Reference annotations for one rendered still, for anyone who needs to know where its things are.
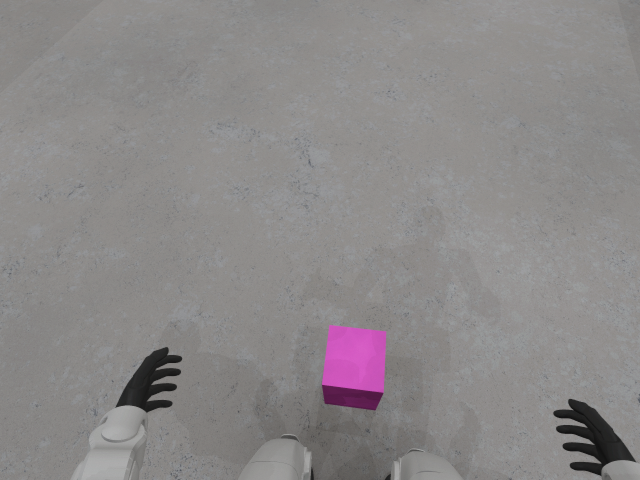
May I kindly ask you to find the carton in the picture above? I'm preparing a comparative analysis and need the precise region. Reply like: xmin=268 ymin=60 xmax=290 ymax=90
xmin=322 ymin=325 xmax=386 ymax=410

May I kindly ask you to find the robot right hand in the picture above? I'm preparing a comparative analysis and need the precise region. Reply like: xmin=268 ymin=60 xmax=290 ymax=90
xmin=553 ymin=399 xmax=637 ymax=477

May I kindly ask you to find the left robot forearm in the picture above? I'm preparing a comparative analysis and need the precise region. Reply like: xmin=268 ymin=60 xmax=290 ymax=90
xmin=70 ymin=405 xmax=148 ymax=480

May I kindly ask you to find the left robot shin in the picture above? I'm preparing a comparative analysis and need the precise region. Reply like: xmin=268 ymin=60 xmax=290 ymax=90
xmin=281 ymin=434 xmax=301 ymax=444

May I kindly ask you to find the robot left hand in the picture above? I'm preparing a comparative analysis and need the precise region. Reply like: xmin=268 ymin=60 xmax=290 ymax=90
xmin=115 ymin=347 xmax=182 ymax=413

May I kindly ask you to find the left robot thigh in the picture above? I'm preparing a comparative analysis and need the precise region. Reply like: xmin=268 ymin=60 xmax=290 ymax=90
xmin=238 ymin=438 xmax=312 ymax=480

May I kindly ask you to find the right robot forearm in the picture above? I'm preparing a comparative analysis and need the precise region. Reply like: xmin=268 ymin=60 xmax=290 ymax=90
xmin=601 ymin=460 xmax=640 ymax=480

